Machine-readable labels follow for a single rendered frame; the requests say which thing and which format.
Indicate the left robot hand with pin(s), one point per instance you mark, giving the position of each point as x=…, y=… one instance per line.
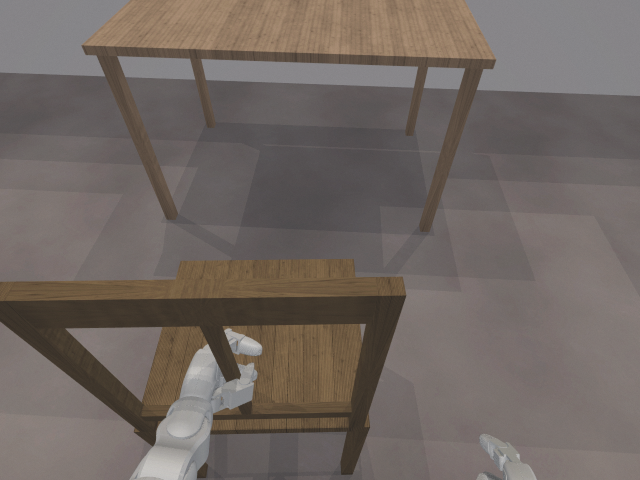
x=204, y=375

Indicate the robot left forearm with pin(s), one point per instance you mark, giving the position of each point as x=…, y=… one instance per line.
x=182, y=442

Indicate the chair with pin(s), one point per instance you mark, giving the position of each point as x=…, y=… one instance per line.
x=314, y=374

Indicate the right robot hand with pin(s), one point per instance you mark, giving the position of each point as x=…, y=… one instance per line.
x=506, y=458

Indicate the table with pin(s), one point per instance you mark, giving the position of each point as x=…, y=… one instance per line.
x=418, y=33

